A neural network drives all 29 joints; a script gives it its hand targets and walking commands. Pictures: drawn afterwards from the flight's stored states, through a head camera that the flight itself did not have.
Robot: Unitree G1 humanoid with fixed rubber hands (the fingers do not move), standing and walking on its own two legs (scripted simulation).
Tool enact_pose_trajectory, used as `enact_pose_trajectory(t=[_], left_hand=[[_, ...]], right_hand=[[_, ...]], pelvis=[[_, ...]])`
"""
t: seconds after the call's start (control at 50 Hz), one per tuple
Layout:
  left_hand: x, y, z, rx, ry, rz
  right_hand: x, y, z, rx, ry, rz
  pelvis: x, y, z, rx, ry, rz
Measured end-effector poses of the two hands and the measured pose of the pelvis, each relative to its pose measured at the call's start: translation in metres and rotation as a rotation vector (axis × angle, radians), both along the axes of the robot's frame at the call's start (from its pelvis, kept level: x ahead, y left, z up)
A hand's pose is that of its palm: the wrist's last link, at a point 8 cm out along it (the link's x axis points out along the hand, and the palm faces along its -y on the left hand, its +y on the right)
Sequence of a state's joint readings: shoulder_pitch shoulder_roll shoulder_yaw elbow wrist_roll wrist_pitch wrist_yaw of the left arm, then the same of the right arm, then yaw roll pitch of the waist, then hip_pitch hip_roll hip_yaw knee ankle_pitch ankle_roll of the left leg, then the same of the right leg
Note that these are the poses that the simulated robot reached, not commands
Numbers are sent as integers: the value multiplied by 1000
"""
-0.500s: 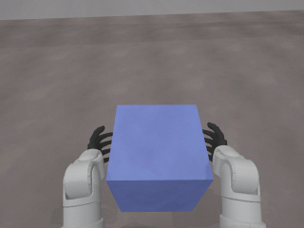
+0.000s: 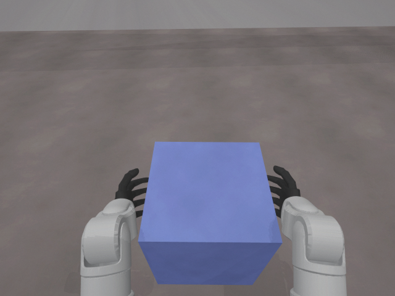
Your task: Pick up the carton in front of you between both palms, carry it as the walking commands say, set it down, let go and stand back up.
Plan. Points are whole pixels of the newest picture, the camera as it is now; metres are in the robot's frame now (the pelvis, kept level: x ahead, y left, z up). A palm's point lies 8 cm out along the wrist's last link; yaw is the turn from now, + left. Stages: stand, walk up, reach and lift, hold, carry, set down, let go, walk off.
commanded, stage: carry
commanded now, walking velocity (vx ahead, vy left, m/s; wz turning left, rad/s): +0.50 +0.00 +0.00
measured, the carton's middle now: (206, 216) +0.28 +0.00 +0.03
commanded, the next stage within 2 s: none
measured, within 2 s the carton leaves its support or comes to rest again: neither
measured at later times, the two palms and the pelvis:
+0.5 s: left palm (160, 112) +0.56 +0.13 +0.10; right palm (267, 113) +0.57 -0.17 +0.10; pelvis +0.30 -0.03 +0.00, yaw +1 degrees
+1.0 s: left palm (163, 67) +0.88 +0.15 +0.09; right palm (242, 66) +0.88 -0.14 +0.10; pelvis +0.62 +0.00 +0.00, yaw +0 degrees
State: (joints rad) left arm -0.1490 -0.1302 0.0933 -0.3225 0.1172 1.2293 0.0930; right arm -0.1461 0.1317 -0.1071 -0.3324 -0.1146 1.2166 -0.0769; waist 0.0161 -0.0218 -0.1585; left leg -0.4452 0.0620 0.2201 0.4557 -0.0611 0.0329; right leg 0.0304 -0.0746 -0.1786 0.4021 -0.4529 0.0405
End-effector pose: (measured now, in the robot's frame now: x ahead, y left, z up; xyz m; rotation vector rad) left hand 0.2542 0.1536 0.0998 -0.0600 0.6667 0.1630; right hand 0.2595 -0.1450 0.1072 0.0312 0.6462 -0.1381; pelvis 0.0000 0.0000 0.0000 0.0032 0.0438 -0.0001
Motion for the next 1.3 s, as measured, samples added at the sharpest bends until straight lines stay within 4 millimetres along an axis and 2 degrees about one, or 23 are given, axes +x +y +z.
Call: enact_pose_trajectory(t=[0.04,0.12,0.18,0.26,0.38,0.44,0.5,0.6,0.7,0.78,0.86,0.92,1.0,1.1,1.2,1.3], left_hand=[[27,6,-11,-7,32,-12],[68,8,-21,-19,128,-34],[98,6,-18,-12,137,-57],[143,4,-5,-7,92,-59],[219,-5,13,3,10,-26],[262,-15,11,16,-4,-9],[306,-27,1,39,4,5],[351,-33,-13,41,126,38],[401,-33,-3,42,121,55],[453,-31,11,38,65,44],[513,-25,18,32,17,20],[560,-15,12,20,4,5],[625,1,-11,-10,21,-11],[680,9,-24,-15,140,-39],[734,11,-16,-24,121,-46],[785,9,-1,-21,51,-11]], right_hand=[[25,6,-8,-16,32,-6],[56,8,-19,-15,128,-39],[82,6,-15,-15,137,-56],[127,4,-2,-13,93,-57],[212,-5,13,0,11,-27],[259,-16,6,15,-3,-12],[308,-28,-11,40,4,1],[364,-33,-26,43,126,31],[418,-33,-16,37,120,54],[466,-31,-1,34,65,41],[518,-26,8,30,16,15],[561,-16,6,19,3,-1],[621,1,-9,-10,21,-18],[669,8,-21,-14,140,-47],[722,10,-9,-27,121,-51],[783,9,5,-18,52,-20]], pelvis=[[22,7,-2,13,4,-13],[59,17,11,-8,17,-30],[88,20,20,-19,23,-26],[132,17,27,-25,29,-18],[212,1,22,-14,24,-11],[259,-12,11,-2,14,1],[303,-26,-3,-15,2,23],[352,-40,12,7,14,46],[404,-44,25,24,25,38],[453,-39,28,26,29,30],[509,-28,23,16,25,26],[556,-15,13,4,18,18],[616,4,-4,15,2,-8],[666,18,14,-15,15,-28],[716,20,26,-40,25,-15],[770,11,26,-34,20,-6]])
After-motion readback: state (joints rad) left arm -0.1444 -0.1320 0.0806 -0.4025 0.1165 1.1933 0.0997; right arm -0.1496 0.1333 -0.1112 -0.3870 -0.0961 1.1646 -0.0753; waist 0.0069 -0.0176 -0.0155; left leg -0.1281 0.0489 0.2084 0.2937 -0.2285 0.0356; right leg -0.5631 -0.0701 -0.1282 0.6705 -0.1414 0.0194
